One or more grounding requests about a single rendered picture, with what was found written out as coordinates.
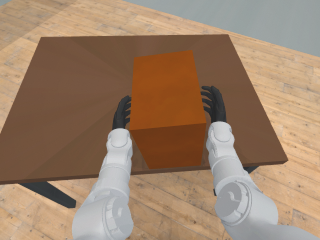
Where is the robot right hand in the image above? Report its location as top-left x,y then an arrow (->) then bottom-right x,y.
200,85 -> 227,123

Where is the robot left upper arm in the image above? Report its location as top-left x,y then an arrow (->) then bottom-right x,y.
68,195 -> 134,240

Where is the left robot forearm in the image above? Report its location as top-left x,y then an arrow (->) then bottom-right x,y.
72,128 -> 133,233

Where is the robot left hand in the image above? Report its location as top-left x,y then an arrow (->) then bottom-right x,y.
112,95 -> 132,130

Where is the right robot forearm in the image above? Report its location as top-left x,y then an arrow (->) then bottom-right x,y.
206,121 -> 263,196

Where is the table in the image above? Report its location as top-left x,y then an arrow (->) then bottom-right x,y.
0,34 -> 288,209

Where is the robot right upper arm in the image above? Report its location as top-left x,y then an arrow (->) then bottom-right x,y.
214,181 -> 320,240

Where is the carton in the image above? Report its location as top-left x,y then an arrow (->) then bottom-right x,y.
129,50 -> 207,169

